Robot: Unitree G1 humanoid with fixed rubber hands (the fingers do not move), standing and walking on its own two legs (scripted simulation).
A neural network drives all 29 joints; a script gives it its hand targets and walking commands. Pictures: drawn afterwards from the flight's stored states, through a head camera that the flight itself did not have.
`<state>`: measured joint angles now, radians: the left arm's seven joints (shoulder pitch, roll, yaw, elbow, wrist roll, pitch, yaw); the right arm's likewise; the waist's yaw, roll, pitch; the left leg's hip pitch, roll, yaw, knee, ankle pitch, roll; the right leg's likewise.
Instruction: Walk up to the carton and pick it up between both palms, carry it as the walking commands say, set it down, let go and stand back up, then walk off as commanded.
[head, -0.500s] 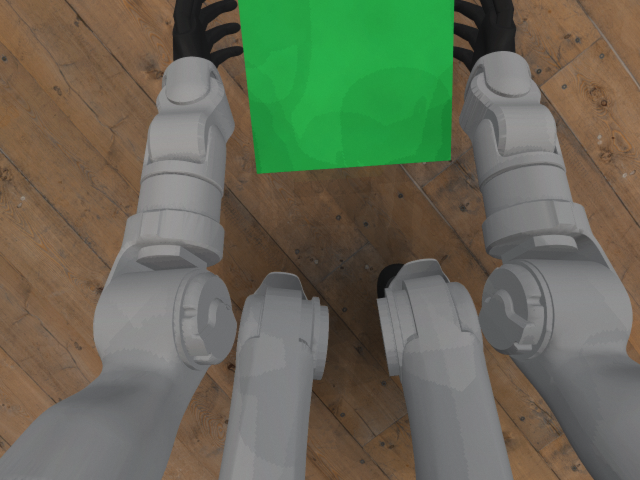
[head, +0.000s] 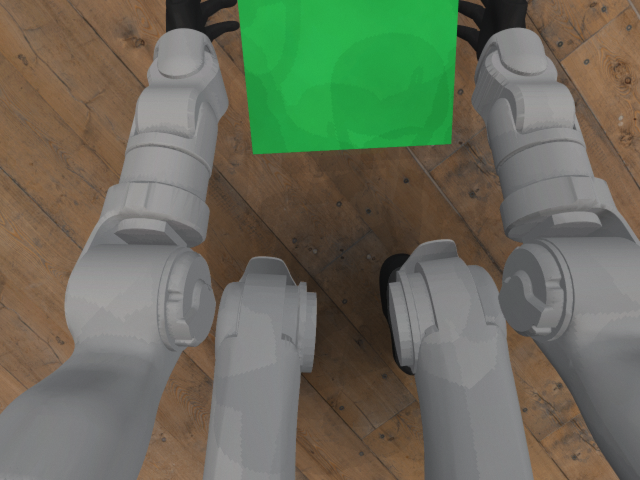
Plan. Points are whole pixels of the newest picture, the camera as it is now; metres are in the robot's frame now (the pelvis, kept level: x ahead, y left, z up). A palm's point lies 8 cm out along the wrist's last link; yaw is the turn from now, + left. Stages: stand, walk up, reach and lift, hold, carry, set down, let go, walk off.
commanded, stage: set down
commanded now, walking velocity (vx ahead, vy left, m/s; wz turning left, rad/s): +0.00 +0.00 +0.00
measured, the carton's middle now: (340, 39) +0.55 -0.03 -0.26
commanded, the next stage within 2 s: none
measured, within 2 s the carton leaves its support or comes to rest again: rests again in 0.46 s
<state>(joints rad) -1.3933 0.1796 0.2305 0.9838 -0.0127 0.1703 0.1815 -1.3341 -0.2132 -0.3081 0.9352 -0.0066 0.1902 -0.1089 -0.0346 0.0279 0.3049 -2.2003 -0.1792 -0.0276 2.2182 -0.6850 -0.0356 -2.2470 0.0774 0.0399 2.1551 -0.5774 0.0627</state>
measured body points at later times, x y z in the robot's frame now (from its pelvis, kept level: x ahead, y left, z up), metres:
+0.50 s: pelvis -0.01 -0.01 -0.01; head +0.36 -0.01 +0.24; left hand +0.54 +0.12 -0.19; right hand +0.53 -0.18 -0.19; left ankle +0.08 +0.11 -0.34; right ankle +0.11 -0.13 -0.34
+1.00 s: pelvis +0.00 -0.01 -0.01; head +0.37 -0.01 +0.23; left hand +0.55 +0.12 -0.20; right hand +0.54 -0.18 -0.20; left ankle +0.08 +0.10 -0.34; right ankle +0.11 -0.13 -0.34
